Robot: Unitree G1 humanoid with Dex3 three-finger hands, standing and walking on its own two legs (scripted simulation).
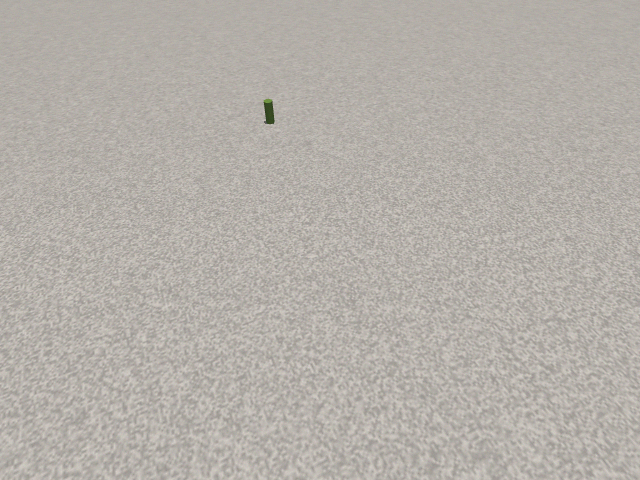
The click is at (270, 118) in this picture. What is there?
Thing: slim round
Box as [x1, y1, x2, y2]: [264, 99, 274, 123]
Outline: 265,99 264,107 266,122 272,123 274,121 272,103 270,99
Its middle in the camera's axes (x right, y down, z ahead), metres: -0.31 -0.81 +2.38
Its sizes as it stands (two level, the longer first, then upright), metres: 0.052 0.052 0.140
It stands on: the floor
